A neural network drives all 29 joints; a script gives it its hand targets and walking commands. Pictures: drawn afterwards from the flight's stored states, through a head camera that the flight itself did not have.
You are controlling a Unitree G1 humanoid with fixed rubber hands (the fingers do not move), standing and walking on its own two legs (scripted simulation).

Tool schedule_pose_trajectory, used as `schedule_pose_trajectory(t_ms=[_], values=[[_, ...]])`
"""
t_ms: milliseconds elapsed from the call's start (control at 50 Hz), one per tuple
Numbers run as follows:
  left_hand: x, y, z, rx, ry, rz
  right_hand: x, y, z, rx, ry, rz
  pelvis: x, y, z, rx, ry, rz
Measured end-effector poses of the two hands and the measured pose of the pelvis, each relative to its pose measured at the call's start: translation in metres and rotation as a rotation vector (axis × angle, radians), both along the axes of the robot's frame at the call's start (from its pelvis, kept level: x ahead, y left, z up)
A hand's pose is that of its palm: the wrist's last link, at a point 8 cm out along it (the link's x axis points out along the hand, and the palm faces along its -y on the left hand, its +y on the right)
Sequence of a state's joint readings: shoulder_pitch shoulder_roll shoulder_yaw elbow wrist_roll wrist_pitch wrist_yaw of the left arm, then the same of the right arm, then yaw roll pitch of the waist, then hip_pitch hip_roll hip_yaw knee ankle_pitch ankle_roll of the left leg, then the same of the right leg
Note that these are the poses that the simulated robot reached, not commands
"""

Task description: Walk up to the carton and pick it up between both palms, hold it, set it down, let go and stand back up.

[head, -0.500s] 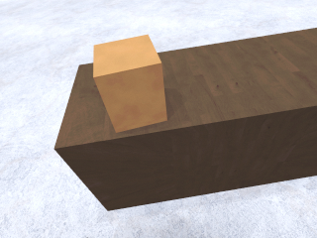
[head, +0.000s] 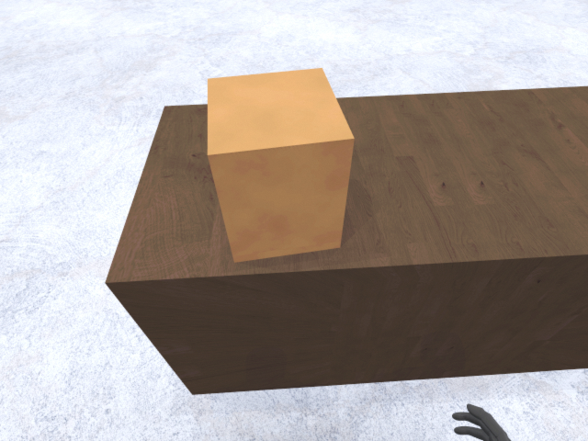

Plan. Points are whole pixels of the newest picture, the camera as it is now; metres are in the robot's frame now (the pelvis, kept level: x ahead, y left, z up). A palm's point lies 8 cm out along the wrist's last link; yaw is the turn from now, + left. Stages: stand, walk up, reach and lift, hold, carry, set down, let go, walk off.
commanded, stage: walk up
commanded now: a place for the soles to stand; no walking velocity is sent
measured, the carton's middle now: (277, 167) +0.57 +0.06 +0.05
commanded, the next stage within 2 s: none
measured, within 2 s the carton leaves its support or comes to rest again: neither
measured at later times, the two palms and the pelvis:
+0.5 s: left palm out of the picture +0.07 +0.26 -0.10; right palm out of the picture +0.09 -0.25 -0.10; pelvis +0.01 +0.01 +0.01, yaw +3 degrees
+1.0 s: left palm out of the picture +0.16 +0.31 -0.11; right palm out of the picture +0.15 -0.20 -0.12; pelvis +0.09 +0.05 +0.00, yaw +1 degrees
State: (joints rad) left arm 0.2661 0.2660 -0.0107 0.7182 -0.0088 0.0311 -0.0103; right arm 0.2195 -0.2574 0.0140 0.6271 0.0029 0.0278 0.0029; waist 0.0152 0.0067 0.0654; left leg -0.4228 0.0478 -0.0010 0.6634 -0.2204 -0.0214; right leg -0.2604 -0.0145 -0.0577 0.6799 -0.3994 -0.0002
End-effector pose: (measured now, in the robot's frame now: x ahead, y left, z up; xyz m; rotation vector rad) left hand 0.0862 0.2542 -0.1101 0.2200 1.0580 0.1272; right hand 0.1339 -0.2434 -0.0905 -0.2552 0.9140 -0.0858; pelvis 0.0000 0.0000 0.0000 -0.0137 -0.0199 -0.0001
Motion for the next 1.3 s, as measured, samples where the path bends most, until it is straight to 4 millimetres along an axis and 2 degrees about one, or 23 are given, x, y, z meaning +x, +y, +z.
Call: schedule_pose_trajectory(t_ms=[80,180,340,440,520,620,700,760,840,920,1000,1060,1180,1300], values=[[0.01,0.001,0.009,0.008,-0.033,-0.008,0.002,-0.003,0.001,0.001,-0.006,0.002,0.003,0.0,0.002,0.0,-0.001,0.008],[0.018,0.002,0.013,0.006,-0.064,-0.006,-0.006,-0.006,-0.001,-0.005,0.024,-0.005,0.004,0.0,0.003,0.001,-0.008,0.02],[0.014,0.003,0.01,-0.007,-0.053,0.004,-0.027,-0.009,-0.004,-0.018,0.085,-0.017,0.003,0.002,0.004,-0.002,-0.01,0.04],[0.002,0.004,0.006,-0.008,-0.027,0.015,-0.036,-0.008,-0.005,-0.02,0.116,-0.013,0.003,0.003,0.005,-0.005,-0.008,0.054],[-0.021,0.012,0.007,0.013,-0.001,0.05,-0.039,-0.002,-0.005,-0.017,0.166,-0.001,0.017,0.009,0.008,0.007,-0.019,0.059],[-0.056,0.036,-0.002,0.019,0.129,0.127,-0.02,0.018,-0.004,-0.012,0.176,0.023,0.041,0.03,0.009,-0.002,-0.029,0.072],[-0.061,0.058,-0.02,0.006,0.226,0.14,0.0,0.036,-0.01,-0.041,0.132,0.016,0.058,0.049,-0.005,0.018,-0.037,0.075],[-0.046,0.066,-0.02,0.01,0.258,0.114,0.002,0.044,-0.01,-0.046,0.139,-0.026,0.066,0.055,-0.003,0.011,-0.039,0.065],[-0.005,0.07,-0.01,0.023,0.196,0.072,-0.001,0.05,-0.006,-0.047,0.179,-0.048,0.076,0.055,0.005,0.018,-0.036,0.049],[0.037,0.064,-0.002,0.028,0.114,0.04,0.003,0.049,-0.01,-0.031,0.198,-0.054,0.085,0.054,0.006,0.025,-0.033,0.041],[0.072,0.052,0.0,0.04,0.039,0.013,0.017,0.042,-0.025,0.002,0.186,-0.055,0.091,0.047,-0.002,0.029,-0.036,0.027],[0.092,0.042,0.007,0.029,-0.003,0.009,0.031,0.038,-0.029,0.026,0.166,-0.067,0.095,0.043,-0.002,0.017,-0.037,0.022],[0.13,0.031,0.019,0.002,-0.077,-0.019,0.047,0.033,-0.018,0.024,0.117,-0.066,0.102,0.041,0.005,0.028,-0.021,0.011],[0.147,0.026,0.023,-0.012,-0.1,-0.047,0.053,0.027,-0.006,0.006,0.109,-0.062,0.109,0.038,0.01,0.029,-0.004,0.002]])
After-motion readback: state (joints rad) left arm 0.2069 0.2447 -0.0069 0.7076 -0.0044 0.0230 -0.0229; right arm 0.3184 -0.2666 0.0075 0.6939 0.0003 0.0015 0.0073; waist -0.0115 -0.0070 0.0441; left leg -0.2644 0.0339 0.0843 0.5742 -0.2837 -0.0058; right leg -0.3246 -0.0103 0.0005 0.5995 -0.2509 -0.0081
